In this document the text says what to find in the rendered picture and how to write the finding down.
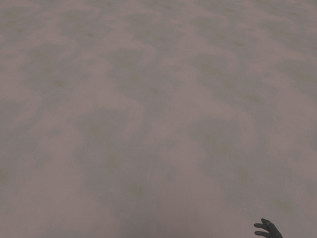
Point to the right robot hand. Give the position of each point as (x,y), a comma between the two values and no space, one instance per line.
(268,226)

